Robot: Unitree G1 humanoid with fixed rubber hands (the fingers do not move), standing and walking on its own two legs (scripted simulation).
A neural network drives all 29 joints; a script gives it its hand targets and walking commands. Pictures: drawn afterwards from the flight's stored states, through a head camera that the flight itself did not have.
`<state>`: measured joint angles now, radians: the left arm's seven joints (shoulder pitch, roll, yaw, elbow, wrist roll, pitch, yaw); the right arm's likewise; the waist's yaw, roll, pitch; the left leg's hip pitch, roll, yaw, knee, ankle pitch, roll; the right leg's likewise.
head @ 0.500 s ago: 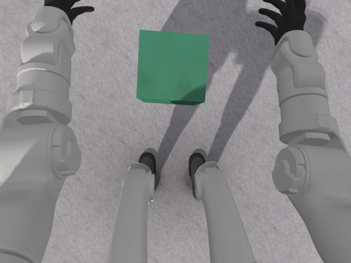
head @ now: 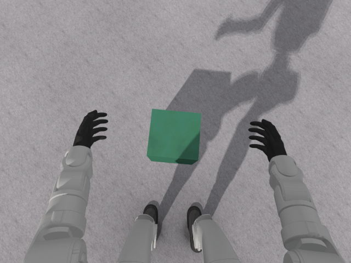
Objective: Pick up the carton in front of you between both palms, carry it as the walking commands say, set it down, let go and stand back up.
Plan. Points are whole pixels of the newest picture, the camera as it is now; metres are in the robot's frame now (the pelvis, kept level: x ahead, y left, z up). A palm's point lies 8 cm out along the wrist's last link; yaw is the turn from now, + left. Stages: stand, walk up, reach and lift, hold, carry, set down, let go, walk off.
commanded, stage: let go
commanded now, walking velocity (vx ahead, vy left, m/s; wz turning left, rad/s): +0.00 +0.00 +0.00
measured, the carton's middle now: (173, 139) +0.47 +0.00 -0.60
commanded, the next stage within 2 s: stand in 0.90 s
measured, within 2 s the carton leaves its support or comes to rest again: neither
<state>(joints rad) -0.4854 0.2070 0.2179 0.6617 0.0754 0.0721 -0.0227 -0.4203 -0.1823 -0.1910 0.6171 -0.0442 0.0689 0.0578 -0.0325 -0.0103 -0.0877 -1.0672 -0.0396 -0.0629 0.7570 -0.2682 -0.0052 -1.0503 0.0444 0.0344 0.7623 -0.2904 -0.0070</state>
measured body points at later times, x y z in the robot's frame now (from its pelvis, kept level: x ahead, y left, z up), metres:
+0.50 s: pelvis +0.04 +0.01 +0.05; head +0.07 +0.01 +0.50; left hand +0.22 +0.24 -0.03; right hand +0.20 -0.23 -0.03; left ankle +0.02 +0.12 -0.69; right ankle +0.01 -0.11 -0.69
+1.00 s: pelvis +0.03 +0.00 +0.05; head +0.04 +0.00 +0.49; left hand +0.19 +0.26 -0.04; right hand +0.20 -0.26 -0.03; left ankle +0.02 +0.12 -0.69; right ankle +0.01 -0.11 -0.69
